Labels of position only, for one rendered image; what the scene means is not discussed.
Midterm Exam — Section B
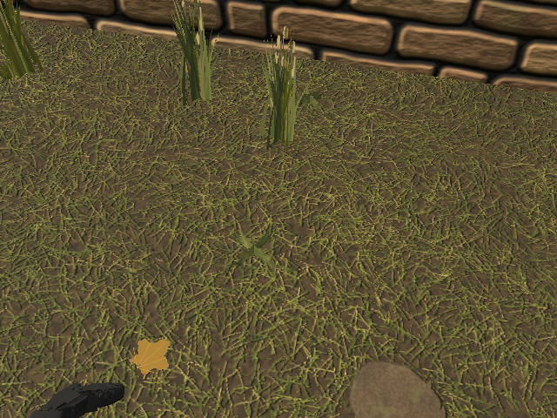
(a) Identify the left robot hand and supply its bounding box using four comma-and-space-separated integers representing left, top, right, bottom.
28, 382, 124, 418

